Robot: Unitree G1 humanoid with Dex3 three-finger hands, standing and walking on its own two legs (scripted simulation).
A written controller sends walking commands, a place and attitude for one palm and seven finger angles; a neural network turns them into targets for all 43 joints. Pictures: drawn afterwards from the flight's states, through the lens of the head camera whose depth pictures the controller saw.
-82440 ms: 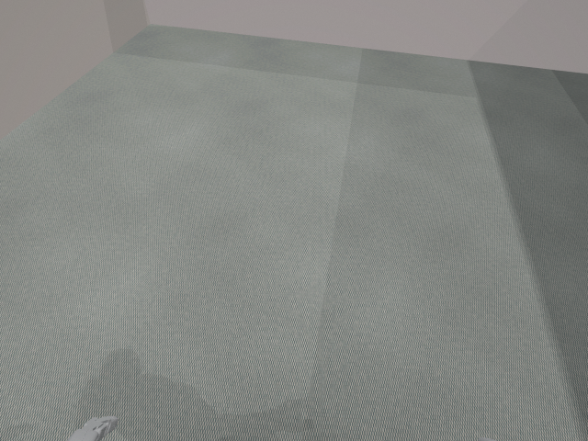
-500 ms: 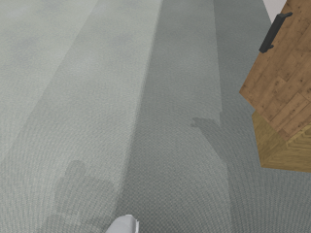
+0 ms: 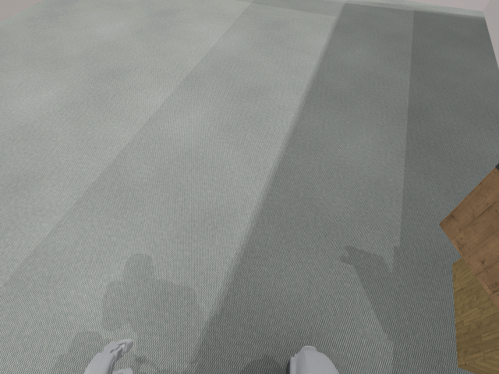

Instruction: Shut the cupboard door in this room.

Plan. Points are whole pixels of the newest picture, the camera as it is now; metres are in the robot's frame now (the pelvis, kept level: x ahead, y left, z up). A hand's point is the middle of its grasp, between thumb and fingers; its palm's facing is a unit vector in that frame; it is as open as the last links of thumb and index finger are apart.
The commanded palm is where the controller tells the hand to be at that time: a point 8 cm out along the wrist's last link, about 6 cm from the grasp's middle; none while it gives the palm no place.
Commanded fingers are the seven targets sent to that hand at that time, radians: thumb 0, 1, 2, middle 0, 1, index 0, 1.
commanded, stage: walk to a spot facing it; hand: left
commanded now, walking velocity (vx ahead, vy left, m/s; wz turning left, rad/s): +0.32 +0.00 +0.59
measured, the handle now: out of the picture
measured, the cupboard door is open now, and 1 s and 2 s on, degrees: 33 33 33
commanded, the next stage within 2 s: turn to face it in 0.48 s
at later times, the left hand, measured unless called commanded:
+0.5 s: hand out of the picture +0.11 +0.18 -0.18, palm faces +0.38 -0.90 -0.21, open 7.3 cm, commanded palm none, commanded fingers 0.00 0.90 0.90 -0.20 -0.30 -0.20 -0.30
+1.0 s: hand (165, 340) +0.20 +0.17 -0.16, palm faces +0.33 -0.92 -0.22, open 7.4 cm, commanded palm none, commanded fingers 0.00 0.90 0.90 -0.20 -0.30 -0.20 -0.30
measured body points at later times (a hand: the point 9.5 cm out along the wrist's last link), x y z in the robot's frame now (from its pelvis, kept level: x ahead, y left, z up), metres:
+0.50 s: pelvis +0.16 -0.01 -0.01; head +0.20 +0.03 +0.44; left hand +0.09 +0.23 -0.17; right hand +0.37 -0.21 -0.13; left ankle +0.21 +0.10 -0.73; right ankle +0.13 -0.14 -0.73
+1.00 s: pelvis +0.23 -0.01 +0.00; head +0.26 -0.02 +0.45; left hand +0.18 +0.22 -0.15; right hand +0.38 -0.21 -0.16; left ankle +0.19 +0.09 -0.70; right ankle +0.27 -0.12 -0.73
